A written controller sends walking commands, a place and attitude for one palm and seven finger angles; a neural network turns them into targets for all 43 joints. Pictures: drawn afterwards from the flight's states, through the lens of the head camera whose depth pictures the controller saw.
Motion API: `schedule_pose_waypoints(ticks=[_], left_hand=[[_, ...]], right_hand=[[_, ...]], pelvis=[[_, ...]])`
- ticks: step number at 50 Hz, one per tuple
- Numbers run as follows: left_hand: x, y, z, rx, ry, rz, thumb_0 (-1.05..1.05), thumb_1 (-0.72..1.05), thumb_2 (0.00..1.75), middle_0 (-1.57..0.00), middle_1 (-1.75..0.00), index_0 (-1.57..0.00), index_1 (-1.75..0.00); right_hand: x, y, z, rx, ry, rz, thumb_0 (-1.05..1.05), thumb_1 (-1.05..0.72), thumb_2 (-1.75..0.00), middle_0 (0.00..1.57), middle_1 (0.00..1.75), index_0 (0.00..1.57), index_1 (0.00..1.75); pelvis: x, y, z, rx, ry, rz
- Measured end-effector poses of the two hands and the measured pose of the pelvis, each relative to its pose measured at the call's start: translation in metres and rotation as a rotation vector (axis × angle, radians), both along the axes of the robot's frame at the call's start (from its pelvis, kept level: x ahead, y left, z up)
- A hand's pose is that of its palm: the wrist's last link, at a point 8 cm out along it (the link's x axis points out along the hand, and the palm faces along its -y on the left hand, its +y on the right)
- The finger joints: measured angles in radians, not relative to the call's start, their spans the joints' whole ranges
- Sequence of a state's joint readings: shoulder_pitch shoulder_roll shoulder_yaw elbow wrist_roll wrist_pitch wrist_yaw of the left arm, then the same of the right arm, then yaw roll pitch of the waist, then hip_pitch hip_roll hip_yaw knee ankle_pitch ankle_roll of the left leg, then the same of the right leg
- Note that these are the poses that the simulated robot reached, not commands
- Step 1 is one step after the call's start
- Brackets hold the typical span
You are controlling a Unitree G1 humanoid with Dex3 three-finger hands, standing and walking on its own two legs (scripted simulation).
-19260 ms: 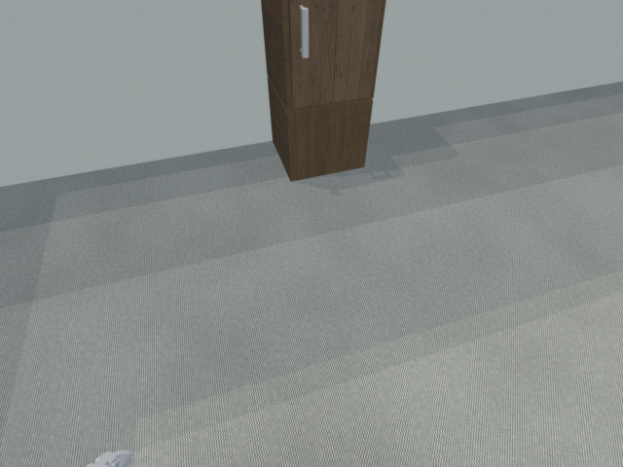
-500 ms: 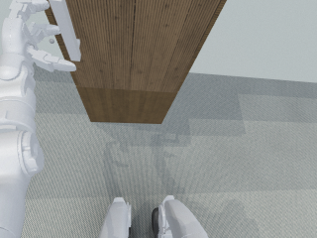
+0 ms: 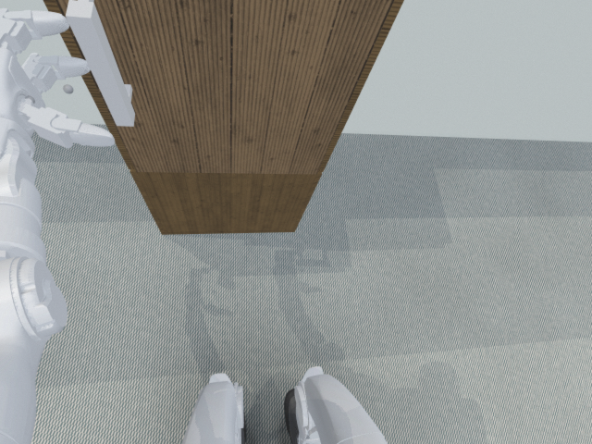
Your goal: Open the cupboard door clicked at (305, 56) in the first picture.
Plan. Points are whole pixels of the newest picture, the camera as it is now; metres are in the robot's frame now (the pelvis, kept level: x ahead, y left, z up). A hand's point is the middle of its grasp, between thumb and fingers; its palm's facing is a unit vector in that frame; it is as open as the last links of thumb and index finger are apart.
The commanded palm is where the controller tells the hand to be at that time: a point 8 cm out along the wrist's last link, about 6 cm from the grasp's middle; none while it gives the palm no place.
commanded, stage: move the hooked fingers beside the handle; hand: left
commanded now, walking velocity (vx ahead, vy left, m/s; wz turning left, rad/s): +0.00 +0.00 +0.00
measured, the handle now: (109, 61) +0.58 +0.19 +0.06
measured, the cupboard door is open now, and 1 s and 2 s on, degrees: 0 0 0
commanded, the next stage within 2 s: slide the fingers in behind the handle in 1.08 s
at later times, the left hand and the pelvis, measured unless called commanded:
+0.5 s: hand (57, 96) +0.52 +0.24 +0.06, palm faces +0.01 -1.00 -0.01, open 14.0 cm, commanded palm +0.52 +0.27 +0.06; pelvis +0.00 -0.01 +0.00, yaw -1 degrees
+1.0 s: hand (59, 90) +0.53 +0.24 +0.07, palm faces +0.01 -1.00 -0.01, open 13.9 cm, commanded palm +0.52 +0.26 +0.06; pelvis -0.01 -0.01 +0.00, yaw -1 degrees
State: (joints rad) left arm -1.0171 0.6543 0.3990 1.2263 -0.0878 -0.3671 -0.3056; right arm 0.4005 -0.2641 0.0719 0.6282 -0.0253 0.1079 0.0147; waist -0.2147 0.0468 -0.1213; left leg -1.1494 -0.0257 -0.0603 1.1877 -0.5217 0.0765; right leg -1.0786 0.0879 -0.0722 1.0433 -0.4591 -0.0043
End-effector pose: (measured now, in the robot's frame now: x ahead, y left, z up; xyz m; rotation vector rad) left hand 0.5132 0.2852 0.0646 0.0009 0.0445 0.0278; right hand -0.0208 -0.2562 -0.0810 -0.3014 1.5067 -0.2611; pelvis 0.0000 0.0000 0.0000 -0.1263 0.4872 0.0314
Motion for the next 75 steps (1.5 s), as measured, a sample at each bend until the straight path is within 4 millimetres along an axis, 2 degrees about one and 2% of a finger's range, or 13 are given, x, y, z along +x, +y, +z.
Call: schedule_pose_waypoints(ticks=[13,21,27,32,42,49,57,63,70,75], left_hand=[[-0.004,0.000,-0.001,0.005,0.016,-0.011,-0.01,-0.50,0.30,-0.30,-1.20,-0.25,-1.18],[-0.007,0.007,0.005,0.015,-0.006,-0.009,-0.01,-0.50,0.30,-0.30,-1.20,-0.29,-1.20],[-0.011,0.010,-0.001,0.004,0.032,-0.016,-0.01,-0.50,0.30,-0.30,-1.20,-0.30,-1.20],[-0.009,0.008,0.002,0.009,-0.012,-0.019,-0.01,-0.50,0.30,-0.30,-1.20,-0.30,-1.20],[0.000,0.002,-0.003,-0.003,0.020,-0.020,-0.01,-0.50,0.30,-0.30,-1.20,-0.31,-1.21],[-0.004,0.007,0.004,0.011,-0.008,-0.013,-0.01,-0.50,0.30,-0.30,-1.20,-0.31,-1.21],[-0.008,0.009,0.000,0.003,0.024,-0.019,-0.01,-0.50,0.30,-0.30,-1.20,-0.31,-1.20],[-0.004,0.005,0.004,0.003,-0.021,-0.025,-0.01,-0.50,0.30,-0.30,-1.20,-0.30,-1.20],[-0.001,-0.008,-0.006,-0.019,0.023,-0.039,-0.01,-0.50,0.30,-0.30,-1.20,-0.31,-1.21],[-0.002,-0.010,-0.003,-0.001,-0.007,-0.017,-0.01,-0.50,0.30,-0.30,-1.20,-0.31,-1.22]], right_hand=[[0.004,-0.007,0.001,-0.005,-0.017,-0.008,0.00,-0.91,-0.90,0.20,0.30,0.20,0.30],[0.005,-0.014,0.002,-0.021,-0.042,-0.011,0.00,-0.91,-0.90,0.20,0.30,0.20,0.30],[0.005,-0.017,0.001,-0.025,-0.039,0.002,0.00,-0.91,-0.90,0.20,0.30,0.20,0.30],[0.003,-0.018,-0.001,-0.035,-0.034,0.009,0.00,-0.91,-0.90,0.20,0.30,0.20,0.30],[-0.005,-0.013,-0.004,-0.033,-0.032,-0.005,0.00,-0.91,-0.90,0.20,0.30,0.20,0.30],[-0.013,-0.007,-0.004,-0.009,-0.015,-0.022,0.00,-0.91,-0.90,0.20,0.30,0.20,0.30],[-0.012,-0.006,-0.001,-0.016,-0.016,-0.014,0.00,-0.91,-0.90,0.20,0.30,0.20,0.30],[-0.009,-0.010,0.000,-0.032,-0.015,-0.006,0.00,-0.91,-0.90,0.20,0.30,0.20,0.30],[-0.004,-0.010,0.000,-0.030,-0.020,-0.001,0.00,-0.91,-0.90,0.20,0.30,0.20,0.30],[-0.003,-0.008,-0.001,-0.016,-0.024,-0.004,0.00,-0.91,-0.90,0.20,0.30,0.20,0.30]], pelvis=[[0.001,-0.005,0.002,0.010,-0.011,-0.013],[0.000,-0.008,0.002,0.013,-0.015,-0.022],[-0.003,-0.009,0.000,0.013,-0.015,-0.019],[-0.006,-0.009,-0.003,0.009,-0.005,-0.014],[-0.009,-0.008,-0.007,0.006,0.004,-0.019],[-0.008,-0.007,-0.005,0.008,-0.004,-0.025],[-0.008,-0.005,-0.003,0.006,-0.007,-0.018],[-0.007,-0.004,-0.004,0.003,-0.001,-0.013],[-0.005,-0.004,-0.003,0.004,0.000,-0.012],[-0.004,-0.005,-0.002,0.006,-0.001,-0.015]])
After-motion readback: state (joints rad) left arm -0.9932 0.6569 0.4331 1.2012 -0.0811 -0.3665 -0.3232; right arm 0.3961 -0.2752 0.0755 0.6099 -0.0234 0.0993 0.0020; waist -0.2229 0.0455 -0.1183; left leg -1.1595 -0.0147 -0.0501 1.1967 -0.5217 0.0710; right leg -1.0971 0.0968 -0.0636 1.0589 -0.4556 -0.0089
